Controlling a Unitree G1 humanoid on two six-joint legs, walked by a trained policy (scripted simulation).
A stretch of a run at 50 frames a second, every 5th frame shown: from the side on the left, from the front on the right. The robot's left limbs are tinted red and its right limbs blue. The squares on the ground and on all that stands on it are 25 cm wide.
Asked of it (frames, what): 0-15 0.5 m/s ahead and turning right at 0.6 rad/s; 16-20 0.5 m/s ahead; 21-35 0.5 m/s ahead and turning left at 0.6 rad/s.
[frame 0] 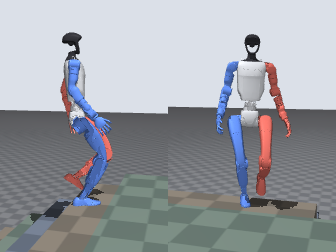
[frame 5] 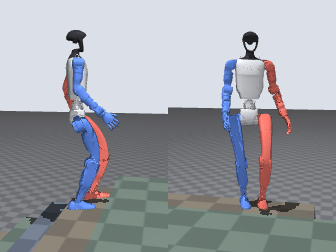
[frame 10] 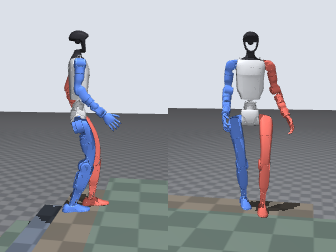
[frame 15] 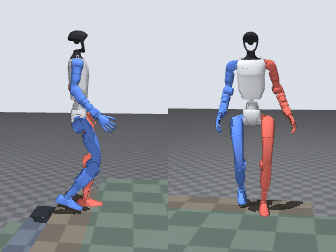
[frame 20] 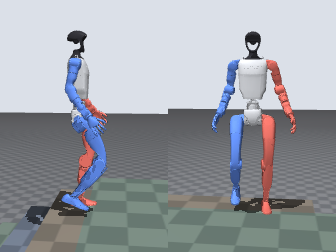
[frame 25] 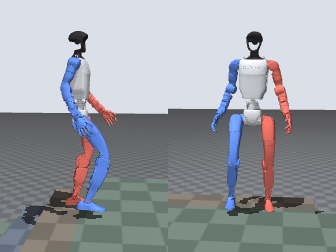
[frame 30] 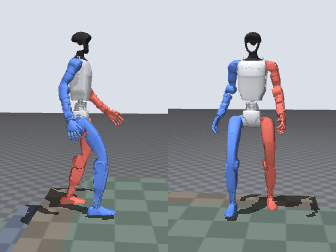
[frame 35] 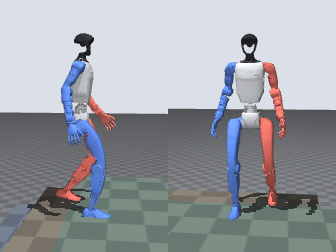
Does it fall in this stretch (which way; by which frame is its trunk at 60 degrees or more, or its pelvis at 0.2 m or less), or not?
no
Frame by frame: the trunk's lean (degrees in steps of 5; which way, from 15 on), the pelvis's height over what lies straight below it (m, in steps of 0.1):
0: 5, 0.7
5: 0, 0.8
10: 0, 0.8
15: 0, 0.8
20: 5, 0.8
25: 5, 0.8
30: 0, 0.8
35: 0, 0.8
